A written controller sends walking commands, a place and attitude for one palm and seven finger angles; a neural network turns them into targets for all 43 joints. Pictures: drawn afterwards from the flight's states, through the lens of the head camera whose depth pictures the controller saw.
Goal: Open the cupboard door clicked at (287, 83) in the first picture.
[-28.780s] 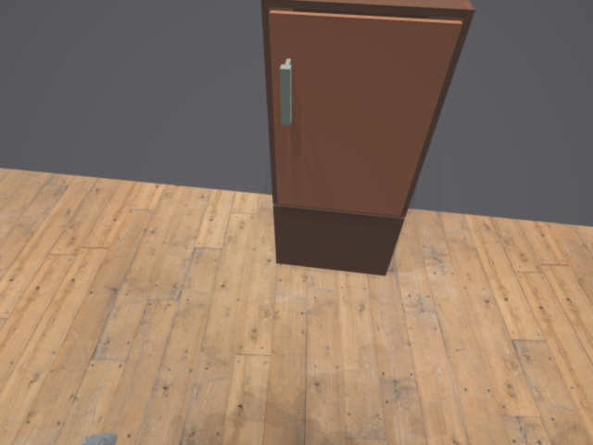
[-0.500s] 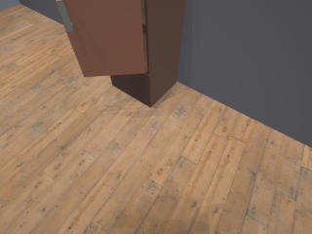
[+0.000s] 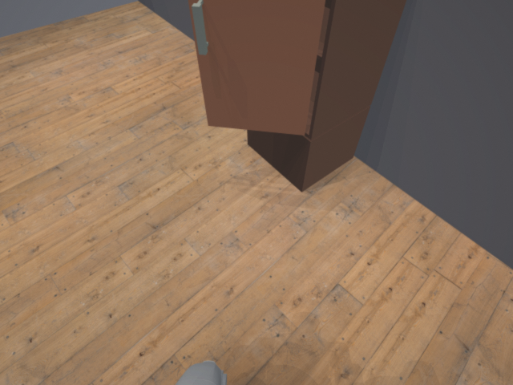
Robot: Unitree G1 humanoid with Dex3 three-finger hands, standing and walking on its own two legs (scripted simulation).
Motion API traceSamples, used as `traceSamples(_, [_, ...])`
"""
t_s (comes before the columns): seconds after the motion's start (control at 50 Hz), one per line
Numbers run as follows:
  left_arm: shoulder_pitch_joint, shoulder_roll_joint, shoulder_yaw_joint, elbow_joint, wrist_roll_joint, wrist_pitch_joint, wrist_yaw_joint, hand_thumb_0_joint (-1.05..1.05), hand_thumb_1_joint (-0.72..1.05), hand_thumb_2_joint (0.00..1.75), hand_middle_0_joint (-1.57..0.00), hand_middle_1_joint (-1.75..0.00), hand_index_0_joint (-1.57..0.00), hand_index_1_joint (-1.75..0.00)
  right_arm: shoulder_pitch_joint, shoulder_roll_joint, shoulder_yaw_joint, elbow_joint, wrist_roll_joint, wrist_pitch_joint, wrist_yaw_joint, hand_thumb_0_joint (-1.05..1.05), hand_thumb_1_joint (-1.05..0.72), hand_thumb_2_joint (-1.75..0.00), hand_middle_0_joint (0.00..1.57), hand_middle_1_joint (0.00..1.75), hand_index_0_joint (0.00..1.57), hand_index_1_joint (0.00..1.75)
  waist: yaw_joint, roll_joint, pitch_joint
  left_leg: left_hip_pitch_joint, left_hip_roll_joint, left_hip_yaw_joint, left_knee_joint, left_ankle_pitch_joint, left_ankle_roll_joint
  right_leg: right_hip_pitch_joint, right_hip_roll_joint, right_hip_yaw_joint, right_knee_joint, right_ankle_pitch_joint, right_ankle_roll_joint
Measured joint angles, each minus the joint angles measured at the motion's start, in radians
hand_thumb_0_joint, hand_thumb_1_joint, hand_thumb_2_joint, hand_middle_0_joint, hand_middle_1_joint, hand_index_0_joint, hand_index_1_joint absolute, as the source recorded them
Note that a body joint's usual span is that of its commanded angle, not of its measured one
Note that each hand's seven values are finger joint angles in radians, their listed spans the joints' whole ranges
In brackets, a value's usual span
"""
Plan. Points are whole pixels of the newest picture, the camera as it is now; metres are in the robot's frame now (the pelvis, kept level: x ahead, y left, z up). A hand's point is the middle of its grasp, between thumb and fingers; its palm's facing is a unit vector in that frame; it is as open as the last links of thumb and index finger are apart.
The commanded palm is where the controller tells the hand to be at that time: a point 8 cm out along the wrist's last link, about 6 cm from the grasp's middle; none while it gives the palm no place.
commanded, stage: take the last steps up to it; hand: left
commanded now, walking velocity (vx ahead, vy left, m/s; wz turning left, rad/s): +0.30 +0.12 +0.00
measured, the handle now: (201, 27) +1.08 +0.29 +0.03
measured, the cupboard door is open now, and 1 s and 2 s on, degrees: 43 43 43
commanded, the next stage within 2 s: come to a stop and stand still in 1.20 s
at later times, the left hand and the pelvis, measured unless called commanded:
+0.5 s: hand (149, 299) +0.28 +0.26 -0.16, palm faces -0.04 -0.98 -0.20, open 7.4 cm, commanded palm none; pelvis +0.15 +0.08 -0.01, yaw -3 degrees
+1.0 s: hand (155, 290) +0.30 +0.26 -0.18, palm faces +0.06 -0.98 -0.19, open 7.3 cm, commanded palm none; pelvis +0.34 +0.08 -0.01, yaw -1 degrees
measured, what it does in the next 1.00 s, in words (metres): walks ahead: left foot, then right foot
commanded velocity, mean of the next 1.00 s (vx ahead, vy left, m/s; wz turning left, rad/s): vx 0.29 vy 0.06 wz -0.02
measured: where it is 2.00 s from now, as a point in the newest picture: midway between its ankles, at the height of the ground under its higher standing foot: (246, 315)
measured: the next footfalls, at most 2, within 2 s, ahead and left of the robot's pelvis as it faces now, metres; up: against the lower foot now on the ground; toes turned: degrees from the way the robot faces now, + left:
left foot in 0.12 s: +0.12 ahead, +0.16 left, +0.00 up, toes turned +7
right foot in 0.60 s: +0.29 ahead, -0.03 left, +0.00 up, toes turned -11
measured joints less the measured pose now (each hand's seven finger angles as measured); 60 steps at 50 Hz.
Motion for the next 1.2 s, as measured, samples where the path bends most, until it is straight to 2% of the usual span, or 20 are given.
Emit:
traceSamples(0.1, [0.060,0.015,0.008,0.051,0.002,0.020,-0.006,0.01,0.91,0.90,-0.20,-0.30,-0.20,-0.30,-0.047,0.010,0.016,-0.048,0.003,-0.045,0.004,0.01,-0.91,-0.90,0.20,0.29,0.20,0.30,0.025,-0.026,0.003,0.118,-0.020,0.049,-0.259,-0.001,0.031,0.003,-0.053,0.001,0.083,-0.072,0.054])
traceSamples(0.12, [0.071,0.013,0.009,0.057,-0.001,0.027,-0.009,0.01,0.91,0.90,-0.20,-0.30,-0.20,-0.30,-0.050,0.007,0.019,-0.061,0.000,-0.064,0.000,0.00,-0.91,-0.90,0.20,0.29,0.20,0.30,0.021,-0.017,-0.001,0.136,-0.019,0.050,-0.295,0.050,0.049,-0.026,-0.061,0.008,0.159,-0.105,0.041])
traceSamples(0.14, [0.065,0.017,0.007,0.064,-0.004,0.039,-0.011,0.01,0.91,0.90,-0.20,-0.30,-0.20,-0.30,-0.054,0.014,0.018,-0.068,-0.002,-0.080,-0.010,0.00,-0.91,-0.90,0.20,0.29,0.20,0.30,0.016,-0.024,0.008,0.129,-0.027,0.057,-0.263,0.067,0.063,-0.073,-0.066,0.051,0.283,-0.155,0.024])
traceSamples(0.18, [0.036,0.025,0.006,0.069,-0.006,0.060,-0.008,0.01,0.91,0.90,-0.20,-0.30,-0.20,-0.30,-0.045,0.034,0.025,-0.073,-0.004,-0.096,-0.029,0.00,-0.91,-0.90,0.20,0.29,0.20,0.30,0.016,-0.036,0.016,0.144,-0.037,0.078,-0.233,0.028,0.080,-0.196,-0.042,0.143,0.553,-0.197,-0.009])
traceSamples(0.2, [0.017,0.028,0.007,0.068,-0.007,0.065,-0.008,0.01,0.91,0.90,-0.20,-0.30,-0.20,-0.30,-0.033,0.043,0.029,-0.071,-0.004,-0.098,-0.036,0.00,-0.91,-0.90,0.20,0.29,0.20,0.30,0.014,-0.037,0.013,0.163,-0.042,0.086,-0.248,0.015,0.084,-0.255,-0.028,0.166,0.654,-0.175,-0.020])
traceSamples(0.24, [-0.028,0.033,0.010,0.053,-0.004,0.064,-0.011,0.01,0.91,0.90,-0.19,-0.30,-0.19,-0.30,0.002,0.060,0.036,-0.059,-0.004,-0.101,-0.047,0.00,-0.91,-0.90,0.20,0.29,0.20,0.30,0.006,-0.037,0.008,0.212,-0.054,0.097,-0.312,0.025,0.085,-0.351,-0.009,0.178,0.761,-0.105,-0.030])
traceSamples(0.28, [-0.072,0.033,0.013,0.026,-0.003,0.056,-0.013,0.01,0.91,0.90,-0.19,-0.30,-0.19,-0.30,0.044,0.067,0.023,-0.044,0.005,-0.113,-0.063,-0.01,-0.93,-0.90,0.21,0.29,0.20,0.30,-0.004,-0.035,0.000,0.265,-0.070,0.108,-0.384,0.043,0.094,-0.421,0.003,0.181,0.779,-0.044,-0.031])
traceSamples(0.42, [-0.224,0.026,0.012,-0.059,-0.004,0.046,-0.019,0.01,0.91,0.90,-0.19,-0.29,-0.19,-0.30,0.191,0.039,0.025,0.038,-0.002,-0.115,-0.066,-0.01,-0.94,-0.90,0.21,0.30,0.20,0.30,-0.046,-0.020,-0.019,0.409,-0.111,0.123,-0.541,0.051,0.107,-0.500,0.021,0.166,0.578,0.089,-0.025])
traceSamples(0.54, [-0.314,0.018,0.003,-0.101,-0.007,0.046,-0.024,0.01,0.91,0.90,-0.19,-0.29,-0.19,-0.30,0.292,0.050,0.036,0.104,-0.012,-0.106,-0.063,0.00,-0.92,-0.90,0.20,0.29,0.20,0.30,-0.091,0.001,-0.008,0.482,-0.113,0.133,-0.538,-0.025,0.088,-0.426,0.040,0.153,0.357,0.085,-0.047])
traceSamples(0.6, [-0.332,0.012,-0.003,-0.118,-0.008,0.034,-0.027,0.01,0.91,0.90,-0.19,-0.29,-0.19,-0.30,0.333,0.061,0.043,0.132,-0.010,-0.102,-0.062,0.00,-0.91,-0.90,0.20,0.29,0.20,0.30,-0.107,0.019,0.000,0.490,-0.091,0.135,-0.461,-0.105,0.066,-0.339,0.069,0.133,0.241,0.080,-0.072])
traceSamples(0.64, [-0.336,0.002,-0.004,-0.123,-0.008,0.006,-0.024,0.01,0.91,0.90,-0.19,-0.30,-0.19,-0.30,0.335,0.069,0.044,0.154,0.001,-0.091,-0.057,0.00,-0.91,-0.90,0.20,0.29,0.20,0.30,-0.105,0.041,0.019,0.416,-0.056,0.109,-0.237,-0.170,0.059,-0.309,0.092,0.116,0.245,0.038,-0.096])
traceSamples(0.7, [-0.299,-0.011,-0.008,-0.116,-0.019,-0.017,-0.012,0.00,0.91,0.90,-0.19,-0.30,-0.20,-0.30,0.294,0.079,0.037,0.159,0.009,-0.073,-0.050,0.01,-0.91,-0.90,0.20,0.29,0.20,0.30,-0.099,0.041,0.036,0.224,-0.054,0.023,0.193,-0.162,0.053,-0.251,0.104,0.106,0.224,0.017,-0.096])
traceSamples(0.74, [-0.255,-0.022,-0.011,-0.095,-0.021,-0.021,-0.004,0.00,0.91,0.90,-0.19,-0.30,-0.20,-0.30,0.253,0.078,0.031,0.142,0.007,-0.068,-0.049,0.01,-0.91,-0.90,0.20,0.29,0.20,0.30,-0.094,0.042,0.030,0.120,-0.031,0.000,0.283,-0.093,0.043,-0.199,0.114,0.103,0.156,0.032,-0.091])
traceSamples(0.8, [-0.196,-0.006,0.021,-0.073,-0.029,-0.035,0.019,-0.02,0.96,0.90,-0.20,-0.30,-0.20,-0.30,0.191,0.081,0.023,0.101,0.002,-0.068,-0.045,0.01,-0.91,-0.90,0.20,0.29,0.20,0.30,-0.085,0.037,0.011,0.006,0.012,-0.020,0.234,-0.014,0.022,-0.131,0.124,0.093,0.058,0.052,-0.092])
traceSamples(0.88, [-0.129,0.016,0.013,-0.022,-0.017,-0.031,0.009,-0.02,0.96,0.90,-0.20,-0.30,-0.20,-0.30,0.108,0.059,0.008,0.061,-0.005,-0.061,-0.045,0.02,-0.93,-0.90,0.20,0.29,0.20,0.30,-0.066,0.031,-0.006,-0.061,0.040,-0.015,0.072,0.060,0.009,-0.060,0.122,0.086,-0.013,0.047,-0.077])
traceSamples(1.02, [-0.021,0.007,-0.003,0.057,-0.008,-0.012,-0.003,0.00,0.93,0.90,-0.19,-0.30,-0.20,-0.30,0.003,0.004,0.003,0.013,0.001,-0.073,-0.021,0.01,-0.94,-0.90,0.20,0.29,0.20,0.30,-0.014,0.004,-0.001,-0.005,0.009,0.026,-0.180,0.073,0.026,0.040,0.089,0.083,-0.017,-0.037,-0.021])
traceSamples(1.08, [0.021,-0.001,-0.004,0.081,-0.011,0.005,-0.007,0.00,0.92,0.90,-0.19,-0.30,-0.20,-0.30,-0.023,-0.003,0.011,-0.016,-0.005,-0.105,-0.026,0.01,-0.93,-0.90,0.20,0.29,0.20,0.30,-0.008,-0.010,0.001,0.080,-0.016,0.046,-0.302,0.139,0.057,0.014,0.059,0.095,0.134,-0.129,-0.005])
traceSamples(1.12, [0.007,0.001,-0.007,0.089,-0.016,0.025,-0.007,0.01,0.92,0.90,-0.20,-0.30,-0.20,-0.30,-0.034,0.010,0.017,-0.032,-0.009,-0.122,-0.040,0.01,-0.92,-0.90,0.20,0.29,0.20,0.30,-0.008,-0.029,0.019,0.080,-0.031,0.065,-0.240,0.107,0.089,-0.097,0.050,0.151,0.426,-0.199,-0.033])
traceSamples(1.16, [-0.018,0.003,-0.007,0.085,-0.016,0.036,-0.007,0.01,0.92,0.90,-0.19,-0.30,-0.20,-0.30,-0.024,0.025,0.026,-0.040,-0.007,-0.124,-0.052,0.00,-0.92,-0.90,0.20,0.29,0.20,0.30,-0.005,-0.035,0.017,0.111,-0.039,0.083,-0.249,0.067,0.103,-0.221,0.059,0.186,0.670,-0.182,-0.049])
traceSamples(1.2, [-0.053,0.005,-0.004,0.067,-0.012,0.039,-0.009,0.01,0.91,0.90,-0.19,-0.30,-0.19,-0.30,-0.003,0.044,0.035,-0.037,-0.005,-0.124,-0.061,0.00,-0.91,-0.90,0.20,0.29,0.20,0.30,-0.006,-0.035,0.011,0.157,-0.049,0.095,-0.305,0.072,0.101,-0.315,0.056,0.191,0.771,-0.122,-0.048])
